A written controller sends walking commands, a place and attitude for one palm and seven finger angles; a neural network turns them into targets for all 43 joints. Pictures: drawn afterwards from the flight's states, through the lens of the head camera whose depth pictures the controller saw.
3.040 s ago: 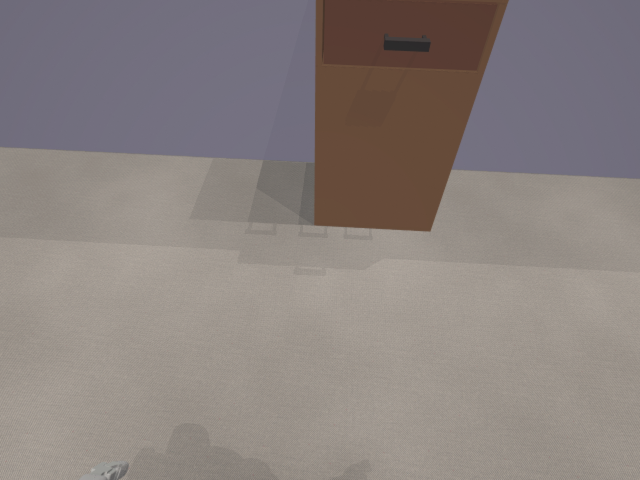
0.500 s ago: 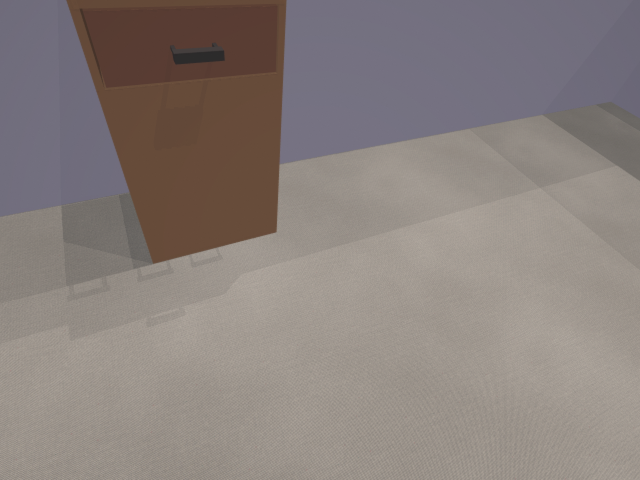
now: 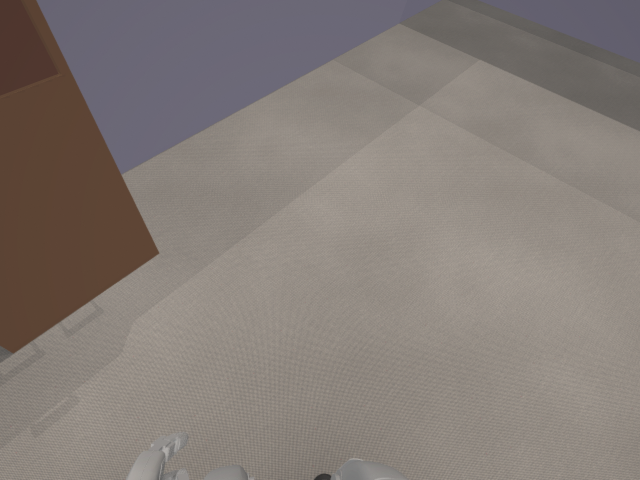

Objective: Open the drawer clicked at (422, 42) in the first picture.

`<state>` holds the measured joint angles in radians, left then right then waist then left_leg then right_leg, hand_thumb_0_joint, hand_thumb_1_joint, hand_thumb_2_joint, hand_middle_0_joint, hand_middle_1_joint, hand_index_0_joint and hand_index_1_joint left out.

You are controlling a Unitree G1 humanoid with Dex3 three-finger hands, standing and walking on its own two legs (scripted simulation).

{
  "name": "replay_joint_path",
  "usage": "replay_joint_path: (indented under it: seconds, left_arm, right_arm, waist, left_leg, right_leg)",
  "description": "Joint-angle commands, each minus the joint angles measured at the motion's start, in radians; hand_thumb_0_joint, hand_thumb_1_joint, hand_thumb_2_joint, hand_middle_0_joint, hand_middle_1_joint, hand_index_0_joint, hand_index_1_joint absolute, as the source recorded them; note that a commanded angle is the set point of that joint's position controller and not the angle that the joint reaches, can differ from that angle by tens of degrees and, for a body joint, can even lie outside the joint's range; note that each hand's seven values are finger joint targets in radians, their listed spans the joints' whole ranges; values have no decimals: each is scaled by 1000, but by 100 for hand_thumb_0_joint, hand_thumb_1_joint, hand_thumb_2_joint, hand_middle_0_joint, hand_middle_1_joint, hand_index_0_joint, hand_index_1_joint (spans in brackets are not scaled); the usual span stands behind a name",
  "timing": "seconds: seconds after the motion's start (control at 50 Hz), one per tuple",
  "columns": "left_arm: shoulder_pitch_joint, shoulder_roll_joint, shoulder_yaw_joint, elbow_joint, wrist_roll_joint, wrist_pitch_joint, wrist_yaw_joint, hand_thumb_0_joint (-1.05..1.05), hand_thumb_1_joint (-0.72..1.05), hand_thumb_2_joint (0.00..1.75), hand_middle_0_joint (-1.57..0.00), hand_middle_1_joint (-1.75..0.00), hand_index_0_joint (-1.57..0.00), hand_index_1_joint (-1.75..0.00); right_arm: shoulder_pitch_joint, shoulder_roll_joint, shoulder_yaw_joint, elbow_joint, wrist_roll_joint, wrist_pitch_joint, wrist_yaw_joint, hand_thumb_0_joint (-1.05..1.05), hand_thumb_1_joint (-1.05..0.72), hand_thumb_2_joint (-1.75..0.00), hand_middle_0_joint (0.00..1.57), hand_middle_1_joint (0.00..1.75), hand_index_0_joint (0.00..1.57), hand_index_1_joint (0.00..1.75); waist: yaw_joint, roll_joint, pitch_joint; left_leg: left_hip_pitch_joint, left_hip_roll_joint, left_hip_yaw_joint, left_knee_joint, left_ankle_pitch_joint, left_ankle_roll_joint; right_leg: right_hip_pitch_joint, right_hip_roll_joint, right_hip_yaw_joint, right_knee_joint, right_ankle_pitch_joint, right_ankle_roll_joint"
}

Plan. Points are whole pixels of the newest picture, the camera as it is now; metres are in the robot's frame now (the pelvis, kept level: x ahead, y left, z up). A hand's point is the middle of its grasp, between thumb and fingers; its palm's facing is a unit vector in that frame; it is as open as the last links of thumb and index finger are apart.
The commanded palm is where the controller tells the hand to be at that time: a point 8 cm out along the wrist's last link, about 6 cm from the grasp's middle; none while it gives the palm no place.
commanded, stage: walk to a spot facing it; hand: left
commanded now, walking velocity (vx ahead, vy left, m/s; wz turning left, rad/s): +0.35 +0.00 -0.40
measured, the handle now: out of the picture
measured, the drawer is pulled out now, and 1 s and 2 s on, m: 0.00 0.00 0.00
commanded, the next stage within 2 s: turn to face it in 0.68 s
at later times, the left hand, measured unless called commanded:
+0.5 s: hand (135, 407) +0.24 +0.26 -0.15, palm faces -0.16 -0.97 -0.20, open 7.4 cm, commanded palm none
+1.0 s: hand (266, 260) +0.48 +0.09 -0.13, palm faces -0.48 -0.85 -0.23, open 7.4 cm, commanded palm none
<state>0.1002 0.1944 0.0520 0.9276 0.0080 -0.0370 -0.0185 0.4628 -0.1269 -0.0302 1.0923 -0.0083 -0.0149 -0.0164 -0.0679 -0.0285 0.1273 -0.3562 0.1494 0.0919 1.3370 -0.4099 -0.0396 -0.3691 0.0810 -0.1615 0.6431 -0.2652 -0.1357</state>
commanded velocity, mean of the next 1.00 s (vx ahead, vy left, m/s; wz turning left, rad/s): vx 0.10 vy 0.00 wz -0.27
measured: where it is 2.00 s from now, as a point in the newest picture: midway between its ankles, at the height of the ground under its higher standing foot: (312, 457)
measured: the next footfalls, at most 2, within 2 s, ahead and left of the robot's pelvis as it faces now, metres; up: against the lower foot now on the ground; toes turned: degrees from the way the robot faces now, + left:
left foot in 0.36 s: +0.28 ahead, +0.17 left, +0.00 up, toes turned -4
right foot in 0.76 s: +0.30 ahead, -0.12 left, +0.00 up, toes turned -35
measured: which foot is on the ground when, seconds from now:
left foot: up 0.00-0.34, down 0.36-0.76, up 0.78-1.00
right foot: down 0.00-0.36, up 0.38-0.74, down 0.76-1.00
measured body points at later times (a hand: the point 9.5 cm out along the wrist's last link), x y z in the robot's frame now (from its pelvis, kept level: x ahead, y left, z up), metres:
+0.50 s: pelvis +0.19 +0.06 +0.02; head +0.21 +0.08 +0.47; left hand +0.25 +0.31 -0.14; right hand +0.26 -0.19 -0.10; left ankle +0.24 +0.18 -0.71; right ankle +0.12 -0.03 -0.63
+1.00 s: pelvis +0.27 +0.00 +0.02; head +0.29 -0.02 +0.47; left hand +0.51 +0.13 -0.11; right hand +0.16 -0.22 -0.14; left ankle +0.34 +0.12 -0.67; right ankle +0.27 -0.10 -0.71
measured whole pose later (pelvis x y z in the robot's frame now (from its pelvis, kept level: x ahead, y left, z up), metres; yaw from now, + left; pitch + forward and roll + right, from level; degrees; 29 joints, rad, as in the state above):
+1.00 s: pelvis +0.27 +0.00 +0.02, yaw -27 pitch +0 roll +0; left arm 0.08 0.17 0.03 0.94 0.02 0.00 0.02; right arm 0.28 -0.20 -0.04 1.00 -0.01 0.03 -0.02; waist -0.07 0.04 0.06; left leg -0.43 0.11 0.07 0.93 -0.42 -0.05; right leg -0.30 -0.02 -0.14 0.54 -0.23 -0.05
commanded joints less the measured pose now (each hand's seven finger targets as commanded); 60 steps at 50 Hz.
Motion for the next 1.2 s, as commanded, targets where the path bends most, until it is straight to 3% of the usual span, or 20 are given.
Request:
replay_joint_path:
  seconds: [0.0,0.08,0.22,0.28,0.3,0.34,0.4,0.48,0.68,0.7,0.72,0.74,0.76,0.8,0.86,1.0,1.06,1.1,1.12,1.18]
  left_arm:
    - [114,154,38,-16,14,-19,29,0,90,90,-20,-30,-20,-30]
    - [137,142,43,-2,16,-33,18,0,90,90,-20,-30,-20,-30]
    - [229,180,49,-4,16,-26,16,0,90,90,-20,-30,-20,-30]
    - [211,192,57,-16,10,-15,17,0,90,90,-20,-30,-20,-30]
    - [199,168,55,-27,7,-14,17,0,90,90,-20,-30,-20,-30]
    - [218,85,38,-59,-1,-22,1,0,90,90,-20,-30,-20,-30]
    - [160,104,56,-50,17,3,-13,0,90,90,-20,-30,-20,-30]
    - [212,58,53,-34,15,49,-23,0,90,90,-20,-30,-20,-30]
    - [118,53,50,-78,21,48,-17,0,90,90,-20,-30,-20,-30]
    - [203,91,58,-56,23,38,-12,0,90,90,-20,-30,-20,-30]
    - [285,205,80,-35,30,20,1,0,90,90,-20,-30,-20,-30]
    - [359,316,98,-23,13,14,14,0,90,90,-20,-30,-20,-30]
    - [344,305,95,-23,-2,25,31,0,90,90,-20,-30,-20,-30]
    - [162,211,65,-61,7,36,45,0,90,90,-20,-30,-20,-30]
    - [28,140,28,-69,18,28,53,0,90,90,-20,-30,-20,-30]
    - [53,145,17,-16,12,37,53,0,90,90,-20,-30,-20,-30]
    - [37,138,26,-25,4,49,57,0,90,90,-20,-30,-20,-30]
    - [65,59,25,-60,-3,66,49,0,90,90,-20,-30,-20,-30]
    - [9,56,24,-89,3,67,49,0,90,90,-20,-30,-20,-30]
    - [11,58,39,-80,12,55,37,0,90,90,-20,-30,-20,-30]
  right_arm:
    - [-32,-100,-29,-129,-20,-11,-1,0,-90,-90,20,30,20,30]
    - [-90,-94,-33,-160,-23,-9,16,0,-90,-90,20,30,20,30]
    - [-353,-123,-31,-264,-16,-40,31,0,-90,-90,20,30,20,30]
    - [-310,-153,-39,-257,-13,-50,21,0,-90,-90,20,30,20,30]
    - [-215,-199,-49,-228,-16,-58,8,0,-90,-90,20,30,20,30]
    - [-4,-367,-81,-187,-26,-52,2,0,-90,-90,20,30,20,30]
    - [-172,-227,-41,-217,-18,-51,-2,0,-90,-90,20,30,20,30]
    - [-232,-195,-33,-206,-15,-52,-10,0,-90,-90,20,30,20,30]
    - [-199,-253,-80,-177,-20,-11,-1,0,-90,-90,20,30,20,30]
    - [-202,-255,-78,-183,-16,-7,4,0,-90,-90,20,30,20,30]
    - [-167,-210,-67,-206,-7,-3,14,0,-90,-90,20,30,20,30]
    - [-187,-150,-48,-251,-5,1,13,0,-90,-90,20,30,20,30]
    - [-218,-174,-46,-250,1,10,-8,0,-90,-90,20,30,20,30]
    - [-217,-170,-40,-209,-10,23,-10,0,-90,-90,20,30,20,30]
    - [-86,-134,-21,-132,-18,40,-5,0,-90,-90,20,30,20,30]
    - [-124,-105,-9,-117,-5,42,7,0,-90,-90,20,30,20,30]
    - [-81,-112,-18,-115,-9,40,15,0,-90,-90,20,30,20,30]
    - [-66,-217,-43,-140,-21,31,15,0,-90,-90,20,30,20,30]
    - [-66,-243,-54,-146,-30,28,6,0,-90,-90,20,30,20,30]
    - [-125,-214,-54,-156,-21,11,-6,0,-90,-90,20,30,20,30]
  waist:
    - [25,73,-97]
    - [28,-54,-102]
    - [110,-104,-94]
    - [73,-104,-121]
    - [24,-47,-164]
    - [-38,312,-292]
    - [22,177,-93]
    - [79,190,-122]
    - [70,210,-135]
    - [124,138,-183]
    - [160,-113,-270]
    - [182,-300,-321]
    - [183,-206,-352]
    - [118,-126,-273]
    - [30,-85,-239]
    - [68,-116,-136]
    - [42,-39,-109]
    - [41,311,-61]
    - [10,356,-52]
    - [45,180,-132]
  left_leg:
    - [-175,61,-65,-73,73,-19]
    - [-190,37,-44,-264,189,-34]
    - [-119,-53,-18,-624,169,-22]
    - [87,-92,8,-816,193,-16]
    - [305,-57,-29,-909,226,2]
    - [596,397,-474,-1012,293,176]
    - [261,312,-278,-1095,197,156]
    - [194,226,17,-1047,515,129]
    - [220,226,179,-810,580,85]
    - [173,195,214,-639,592,48]
    - [-64,120,238,-372,327,-8]
    - [-278,-28,143,-75,-230,-55]
    - [-254,-2,-38,-41,-232,-36]
    - [-234,14,-73,-26,-99,-27]
    - [-100,-8,-53,-185,6,-21]
    - [3,-54,11,-562,32,-13]
    - [107,-43,18,-767,181,-1]
    - [65,178,-359,-1022,329,124]
    - [37,246,-522,-1123,312,213]
    - [147,162,-406,-1055,413,206]
  right_leg:
    - [23,-332,393,-403,141,-88]
    - [16,-240,336,-408,106,-65]
    - [145,-253,422,-325,215,-48]
    - [124,-227,427,-222,249,-11]
    - [21,-179,393,-71,285,26]
    - [-308,-36,166,485,-326,121]
    - [-323,-154,181,643,-190,148]
    - [-222,-183,125,532,-88,179]
    - [34,-109,1,4,26,154]
    - [184,-93,-6,-94,114,138]
    - [450,-267,223,-156,347,69]
    - [517,-519,594,-202,791,-64]
    - [452,-513,536,-223,744,-94]
    - [290,-440,445,-276,406,-66]
    - [141,-357,233,-288,385,-14]
    - [137,-381,149,-305,261,-8]
    - [64,-373,88,-197,120,58]
    - [-75,-181,-10,74,-180,175]
    - [-126,-126,37,295,-314,186]
    - [-212,-159,153,492,-185,190]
